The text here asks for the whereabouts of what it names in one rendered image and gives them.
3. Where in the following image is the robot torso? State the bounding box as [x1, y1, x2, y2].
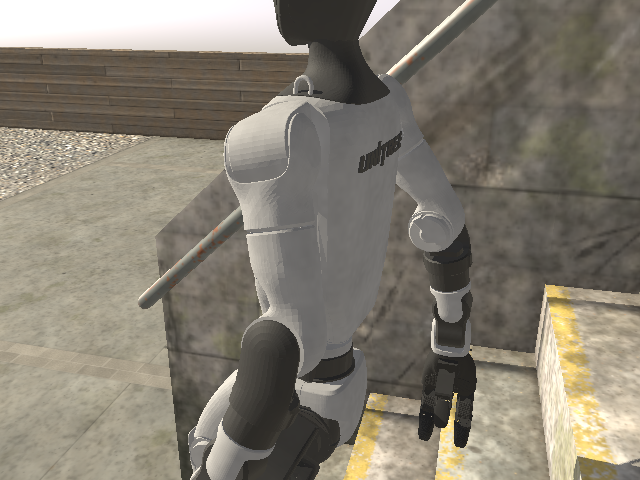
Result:
[250, 75, 402, 464]

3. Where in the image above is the robot left upper arm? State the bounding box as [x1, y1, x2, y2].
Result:
[223, 100, 327, 379]

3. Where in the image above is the left robot thigh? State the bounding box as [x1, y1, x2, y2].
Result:
[256, 415, 321, 480]

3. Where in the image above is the robot left forearm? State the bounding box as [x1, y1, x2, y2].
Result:
[190, 320, 300, 480]

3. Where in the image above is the right robot hand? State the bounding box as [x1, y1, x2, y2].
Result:
[418, 349, 477, 448]

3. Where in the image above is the robot right upper arm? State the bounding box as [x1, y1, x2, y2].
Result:
[376, 74, 465, 252]

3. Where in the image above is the robot right forearm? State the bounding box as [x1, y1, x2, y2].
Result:
[423, 224, 473, 357]

